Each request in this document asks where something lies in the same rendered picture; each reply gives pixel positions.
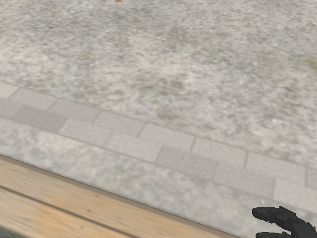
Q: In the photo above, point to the robot right hand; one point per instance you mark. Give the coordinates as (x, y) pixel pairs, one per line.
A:
(287, 220)

